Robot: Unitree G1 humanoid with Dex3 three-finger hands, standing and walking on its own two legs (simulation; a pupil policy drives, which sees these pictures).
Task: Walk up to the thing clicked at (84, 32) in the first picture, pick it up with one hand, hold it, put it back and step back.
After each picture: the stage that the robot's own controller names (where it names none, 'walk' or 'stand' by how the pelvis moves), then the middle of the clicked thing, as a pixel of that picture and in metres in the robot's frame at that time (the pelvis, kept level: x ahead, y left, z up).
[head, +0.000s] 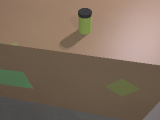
stand; (84, 21) +0.69 +0.02 +0.01
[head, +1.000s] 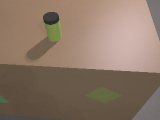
rise first; (53, 27) +0.59 +0.19 +0.03
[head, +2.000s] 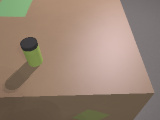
stand; (32, 52) +0.48 +0.24 +0.01
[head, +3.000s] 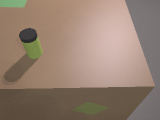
stand; (31, 44) +0.50 +0.24 +0.01
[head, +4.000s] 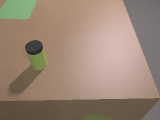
stand; (37, 55) +0.47 +0.22 +0.00
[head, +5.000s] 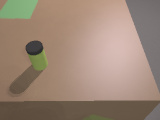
stand; (37, 56) +0.47 +0.22 +0.00
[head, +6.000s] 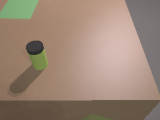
stand; (37, 55) +0.47 +0.22 +0.00
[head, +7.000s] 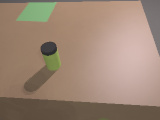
rise first; (51, 56) +0.47 +0.20 +0.01
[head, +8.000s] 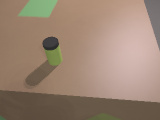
go down; (53, 51) +0.49 +0.20 +0.01
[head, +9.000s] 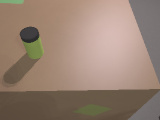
go down; (32, 43) +0.50 +0.20 +0.02
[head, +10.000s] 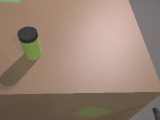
go down; (30, 44) +0.49 +0.19 +0.03
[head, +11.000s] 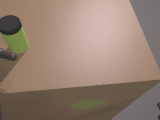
close in; (14, 35) +0.48 +0.21 +0.06
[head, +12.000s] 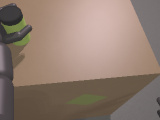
close; (16, 27) +0.51 +0.19 +0.08
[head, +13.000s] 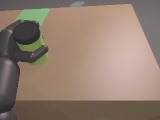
lift; (32, 45) +0.35 +0.17 +0.22
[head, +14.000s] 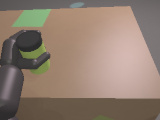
hold; (34, 53) +0.33 +0.17 +0.20
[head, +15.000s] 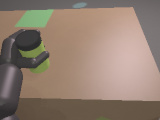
hold; (34, 52) +0.34 +0.17 +0.20
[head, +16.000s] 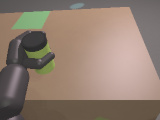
crouch; (39, 54) +0.34 +0.15 +0.19
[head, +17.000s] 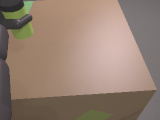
crouch; (17, 18) +0.47 +0.20 +0.22
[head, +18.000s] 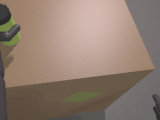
lower; (4, 26) +0.51 +0.21 +0.07
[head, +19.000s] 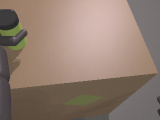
lower; (11, 31) +0.49 +0.20 +0.07
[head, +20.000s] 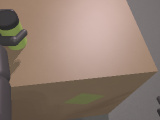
lower; (12, 31) +0.49 +0.20 +0.07
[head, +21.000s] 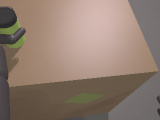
lower; (10, 29) +0.50 +0.20 +0.07
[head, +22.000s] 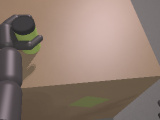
draw back; (27, 36) +0.48 +0.17 +0.07
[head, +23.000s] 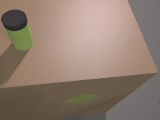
rise; (19, 31) +0.48 +0.17 +0.07
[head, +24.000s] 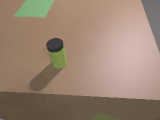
sink last; (57, 53) +0.47 +0.17 +0.03
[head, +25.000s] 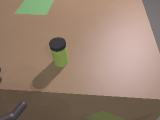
stand; (59, 52) +0.48 +0.16 +0.01
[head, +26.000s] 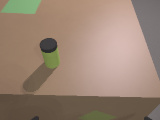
stand; (50, 53) +0.47 +0.17 +0.01
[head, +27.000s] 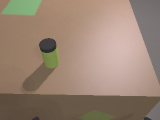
stand; (49, 53) +0.48 +0.17 +0.01
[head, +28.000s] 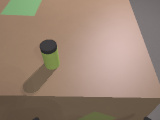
stand; (50, 55) +0.47 +0.17 +0.01
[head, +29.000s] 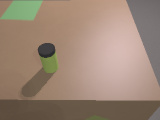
stand; (48, 58) +0.46 +0.17 +0.01
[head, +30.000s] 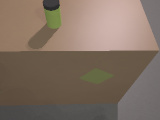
walk; (52, 13) +0.62 +0.16 +0.03
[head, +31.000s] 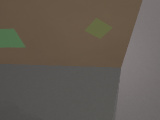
walk; out of the picture +1.02 +0.16 +0.03
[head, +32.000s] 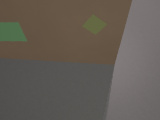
stand; out of the picture +1.17 +0.13 +0.03
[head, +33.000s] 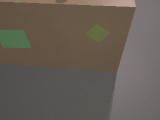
stand; out of the picture +1.15 +0.12 +0.00
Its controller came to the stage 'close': yes
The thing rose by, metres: 0.22
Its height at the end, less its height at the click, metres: +0.00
